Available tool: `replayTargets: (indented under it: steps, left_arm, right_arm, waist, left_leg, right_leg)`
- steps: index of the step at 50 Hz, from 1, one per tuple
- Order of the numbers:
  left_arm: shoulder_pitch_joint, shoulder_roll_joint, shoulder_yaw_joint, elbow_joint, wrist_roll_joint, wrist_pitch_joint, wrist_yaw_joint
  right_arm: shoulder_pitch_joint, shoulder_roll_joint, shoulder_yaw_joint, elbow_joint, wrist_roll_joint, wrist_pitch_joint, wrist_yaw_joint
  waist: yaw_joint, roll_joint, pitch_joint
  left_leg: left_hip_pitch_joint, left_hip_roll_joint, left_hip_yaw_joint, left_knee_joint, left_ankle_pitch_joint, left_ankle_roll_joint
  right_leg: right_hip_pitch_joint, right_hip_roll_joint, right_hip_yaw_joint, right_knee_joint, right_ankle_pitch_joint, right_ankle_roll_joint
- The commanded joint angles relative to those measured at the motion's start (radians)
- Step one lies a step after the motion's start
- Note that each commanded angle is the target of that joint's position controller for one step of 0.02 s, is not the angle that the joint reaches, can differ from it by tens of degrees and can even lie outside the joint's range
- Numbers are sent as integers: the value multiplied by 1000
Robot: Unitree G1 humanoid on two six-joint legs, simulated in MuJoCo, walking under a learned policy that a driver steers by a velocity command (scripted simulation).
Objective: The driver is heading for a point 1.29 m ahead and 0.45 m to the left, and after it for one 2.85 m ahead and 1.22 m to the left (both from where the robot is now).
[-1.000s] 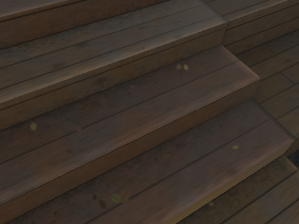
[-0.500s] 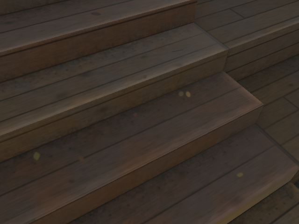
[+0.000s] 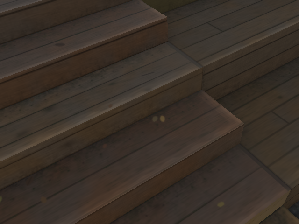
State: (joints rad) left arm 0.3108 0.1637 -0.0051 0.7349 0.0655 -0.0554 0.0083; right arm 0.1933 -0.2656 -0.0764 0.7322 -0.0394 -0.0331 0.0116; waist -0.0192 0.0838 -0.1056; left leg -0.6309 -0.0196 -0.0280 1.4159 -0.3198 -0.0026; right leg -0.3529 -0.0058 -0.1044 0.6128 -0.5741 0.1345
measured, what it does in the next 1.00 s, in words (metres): climbs, turning left: left foot 0.14 m higher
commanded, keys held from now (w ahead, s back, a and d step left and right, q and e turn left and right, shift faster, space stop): w+shift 0.14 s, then w+q+shift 0.76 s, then w+shift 0.10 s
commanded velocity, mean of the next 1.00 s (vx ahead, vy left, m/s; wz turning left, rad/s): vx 0.97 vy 0.00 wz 0.61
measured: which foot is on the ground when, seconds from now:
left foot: up 0.00-0.60, down 0.62-1.00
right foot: down 0.00-0.62, up 0.64-1.00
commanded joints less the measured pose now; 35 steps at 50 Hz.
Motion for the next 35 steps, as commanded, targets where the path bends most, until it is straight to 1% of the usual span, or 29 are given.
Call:
replayTargets:
  steps: [1,3,6,7,9,11,12,13,14,15,16,18,19,20,21,22,23,24,25,26,27,28,29,30,31,32,33,34,35]
  left_arm:
    - [-93,163,48,-95,0,-35,8]
    - [-60,158,52,-95,-5,-40,7]
    - [-23,163,60,-99,-7,-45,15]
    - [-24,155,54,-110,-5,-49,16]
    - [-26,177,61,-112,2,-58,16]
    - [-30,180,62,-116,1,-60,23]
    - [-47,177,60,-120,6,-61,29]
    - [-58,184,61,-125,8,-65,32]
    - [-56,185,61,-125,9,-68,35]
    - [9,187,60,-101,15,-68,36]
    - [49,200,65,-87,22,-68,36]
    - [77,205,71,-70,31,-67,33]
    - [91,208,73,-59,35,-70,31]
    - [109,203,72,-38,40,-75,25]
    - [127,199,71,-14,41,-81,20]
    - [131,181,66,8,44,-81,15]
    - [130,188,67,19,41,-79,11]
    - [152,180,66,38,35,-80,7]
    - [160,165,62,60,31,-75,6]
    - [114,180,64,60,25,-71,6]
    - [81,160,53,51,16,-61,7]
    - [3,249,64,-3,-17,-43,21]
    - [-18,329,90,-49,-50,-34,41]
    - [-78,365,96,-79,-52,-9,41]
    - [-190,376,103,-107,-106,5,20]
    - [-342,188,59,-161,-91,-3,-27]
    - [-377,98,29,-294,-58,-25,-67]
    - [-327,73,16,-339,1,-50,-87]
    - [-319,70,7,-341,7,-66,-94]
  right_arm:
    - [-60,-64,-7,-130,16,30,18]
    - [-101,-58,-1,-163,21,49,23]
    - [-136,-69,-3,-190,12,63,19]
    - [-125,-85,-10,-180,13,67,19]
    - [-140,-83,-15,-189,17,82,20]
    - [-153,-92,-21,-200,17,90,28]
    - [-143,-86,-23,-202,16,95,28]
    - [-136,-96,-28,-204,17,95,28]
    - [-133,-103,-32,-203,18,97,27]
    - [-137,-89,-29,-197,20,96,23]
    - [-143,-74,-23,-210,21,92,18]
    - [-163,-70,-18,-221,25,87,11]
    - [-196,-67,-14,-241,26,85,5]
    - [-227,-55,-11,-257,28,88,-5]
    - [-272,-44,-1,-279,28,89,-10]
    - [-323,-17,11,-300,36,88,-18]
    - [-338,-19,18,-324,40,88,-19]
    - [-349,-26,20,-332,35,93,-26]
    - [-369,-11,34,-357,35,96,-27]
    - [-366,-10,45,-373,38,97,-28]
    - [-307,-29,46,-356,23,95,-20]
    - [-138,-81,42,-328,43,96,5]
    - [61,-144,7,-265,39,90,9]
    - [278,-154,-20,-203,53,96,4]
    - [385,-172,-36,-174,46,80,-3]
    - [351,-163,-42,-130,48,60,-13]
    - [128,-235,-51,-158,33,74,-36]
    - [74,-217,-44,-166,27,68,-47]
    - [146,-187,-32,-116,22,48,-53]
  waist:
    - [-66,-148,42]
    - [-51,-125,57]
    - [-34,-75,73]
    - [-25,-64,60]
    - [-12,-96,71]
    - [-1,-108,85]
    - [-7,-136,76]
    - [-6,-143,76]
    - [-1,-131,77]
    - [21,-133,85]
    - [24,-145,83]
    - [28,-157,81]
    - [28,-155,105]
    - [31,-180,128]
    - [30,-164,171]
    - [26,-177,191]
    - [5,-185,208]
    - [3,-180,217]
    - [-23,-174,252]
    - [-69,-180,265]
    - [-116,-156,251]
    - [-208,-182,151]
    - [-248,-198,19]
    - [-302,-315,-127]
    - [-392,-292,-161]
    - [-361,-69,-61]
    - [-168,175,-19]
    - [-88,12,50]
    - [-70,-89,133]
  left_leg:
    - [-119,22,-26,128,50,9]
    - [-170,6,-57,145,51,25]
    - [-236,-11,-61,118,56,25]
    - [-216,-34,-10,111,77,18]
    - [-240,-63,-20,125,65,16]
    - [-270,-65,-27,100,75,21]
    - [-249,-79,-2,149,75,25]
    - [-257,-74,-2,181,83,26]
    - [-275,-75,-3,211,90,30]
    - [-358,-96,22,327,25,48]
    - [-439,-87,5,401,-28,66]
    - [-574,-83,2,542,-130,97]
    - [-619,-81,-2,567,-174,108]
    - [-669,-91,22,653,-233,119]
    - [-719,-84,24,673,-280,134]
    - [-755,-100,42,772,-321,148]
    - [-768,-86,34,745,-354,162]
    - [-784,-87,76,743,-383,169]
    - [-767,-75,84,693,-400,187]
    - [-637,-67,129,493,-401,198]
    - [-427,-95,234,291,-371,205]
    - [5,-146,274,-58,-301,198]
    - [265,-192,288,-137,-241,168]
    - [411,-236,266,-76,-339,182]
    - [487,-199,99,-218,-288,296]
    - [507,-162,-203,-567,-269,407]
    - [410,0,-840,-967,-325,522]
    - [357,52,-1007,-1039,-385,481]
    - [292,61,-992,-1063,-296,449]
  right_leg:
    - [77,-262,357,-323,320,-253]
    - [133,-275,365,-331,351,-276]
    - [239,-273,342,-338,400,-296]
    - [254,-252,310,-357,437,-298]
    - [303,-259,258,-353,501,-291]
    - [358,-261,200,-350,553,-257]
    - [362,-263,168,-339,644,-254]
    - [369,-274,156,-334,696,-251]
    - [391,-274,139,-324,721,-240]
    - [464,-268,120,-292,836,-242]
    - [544,-287,117,-262,896,-255]
    - [654,-304,109,-254,903,-278]
    - [668,-306,90,-272,894,-275]
    - [682,-317,78,-282,934,-280]
    - [675,-319,47,-310,912,-268]
    - [658,-325,19,-327,1003,-274]
    - [651,-322,-16,-361,963,-256]
    - [659,-315,-44,-398,980,-246]
    - [609,-309,-91,-438,1019,-229]
    - [491,-274,-160,-490,1124,-207]
    - [377,-202,-232,-494,1395,-172]
    - [169,-179,-226,-422,1734,-211]
    - [166,-210,-175,-223,2023,-238]
    - [220,-275,-137,28,2266,-269]
    - [173,-243,-117,488,2174,-260]
    - [-170,-19,-45,1022,944,-220]
    - [-405,169,103,1259,370,-159]
    - [-487,117,215,1269,351,-149]
    - [-535,108,212,1252,309,-153]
